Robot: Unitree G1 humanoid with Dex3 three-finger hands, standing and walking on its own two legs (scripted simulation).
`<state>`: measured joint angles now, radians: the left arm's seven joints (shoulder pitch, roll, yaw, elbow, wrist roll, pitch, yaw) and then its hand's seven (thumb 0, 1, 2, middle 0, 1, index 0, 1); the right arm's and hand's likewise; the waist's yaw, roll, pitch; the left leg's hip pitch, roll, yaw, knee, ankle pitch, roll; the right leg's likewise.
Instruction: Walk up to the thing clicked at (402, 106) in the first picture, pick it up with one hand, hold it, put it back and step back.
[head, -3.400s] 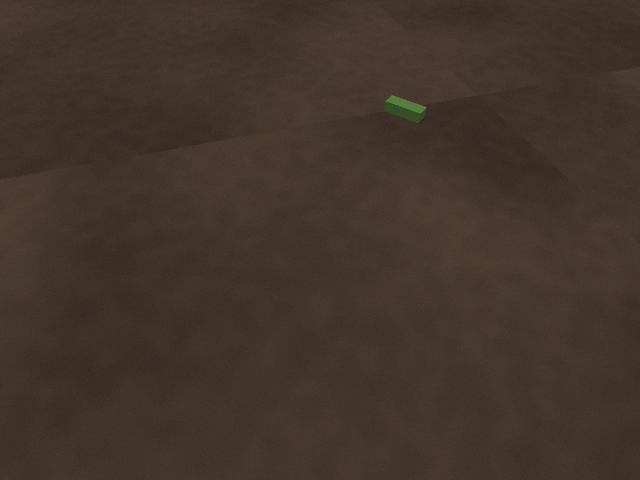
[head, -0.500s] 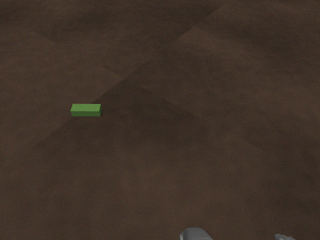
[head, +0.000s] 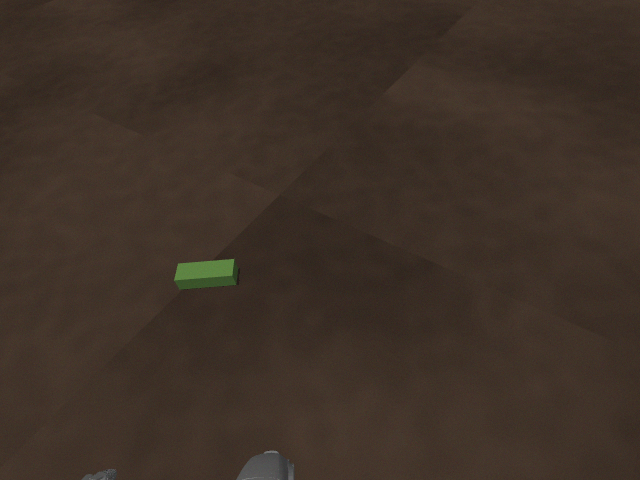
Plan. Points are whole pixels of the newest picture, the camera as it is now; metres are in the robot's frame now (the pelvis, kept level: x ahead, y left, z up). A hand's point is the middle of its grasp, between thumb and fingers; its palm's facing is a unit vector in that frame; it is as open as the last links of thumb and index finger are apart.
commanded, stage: walk up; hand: left
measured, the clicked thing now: (207, 274) +0.94 +0.51 -0.73
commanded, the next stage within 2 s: none
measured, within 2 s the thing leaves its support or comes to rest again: neither
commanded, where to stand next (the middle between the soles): +0.50 +0.24 m, yaw -4 degrees
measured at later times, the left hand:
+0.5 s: hand (93, 402) +0.26 +0.39 -0.14, palm faces -0.09 -0.90 -0.43, open 7.4 cm
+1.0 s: hand (45, 344) +0.38 +0.54 -0.16, palm faces -0.06 -0.88 -0.47, open 7.4 cm
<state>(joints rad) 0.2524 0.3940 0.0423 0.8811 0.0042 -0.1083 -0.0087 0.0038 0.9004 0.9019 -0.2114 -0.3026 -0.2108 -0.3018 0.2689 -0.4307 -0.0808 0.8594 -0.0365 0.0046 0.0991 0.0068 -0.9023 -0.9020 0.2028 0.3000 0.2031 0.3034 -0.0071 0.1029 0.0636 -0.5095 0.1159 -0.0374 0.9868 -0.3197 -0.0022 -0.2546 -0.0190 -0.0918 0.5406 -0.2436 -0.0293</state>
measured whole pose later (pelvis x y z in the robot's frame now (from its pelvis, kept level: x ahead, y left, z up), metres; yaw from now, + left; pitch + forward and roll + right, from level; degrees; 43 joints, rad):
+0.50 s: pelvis +0.18 +0.11 -0.01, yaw -2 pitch -2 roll +1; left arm 0.27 0.42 0.04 0.93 0.00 -0.10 -0.02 0.01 0.90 0.90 -0.21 -0.30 -0.21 -0.30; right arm 0.34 -0.43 -0.07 0.84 -0.03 -0.01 0.08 0.01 -0.90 -0.90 0.20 0.30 0.20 0.30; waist -0.05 0.03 0.08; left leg -0.21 0.03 0.14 0.65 -0.40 0.04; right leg -0.44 -0.04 -0.09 0.68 -0.26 -0.03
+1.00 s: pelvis +0.33 +0.23 -0.02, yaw -2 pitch -2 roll +0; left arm 0.31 0.48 0.05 0.96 0.00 -0.06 0.01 0.01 0.90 0.90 -0.21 -0.30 -0.21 -0.30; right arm 0.29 -0.45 -0.10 0.83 -0.03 -0.02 0.08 0.00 -0.90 -0.90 0.20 0.30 0.20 0.30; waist -0.02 -0.01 0.05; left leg -0.39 0.07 0.09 0.77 -0.34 0.03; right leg -0.49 -0.07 0.01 1.15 -0.46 -0.04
